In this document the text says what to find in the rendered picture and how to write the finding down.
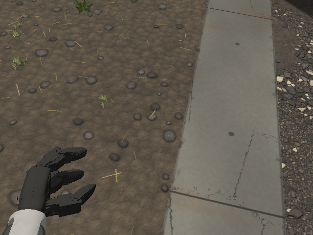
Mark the left robot hand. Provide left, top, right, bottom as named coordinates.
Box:
left=17, top=146, right=96, bottom=217

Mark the left robot forearm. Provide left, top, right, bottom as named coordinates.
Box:
left=2, top=209, right=47, bottom=235

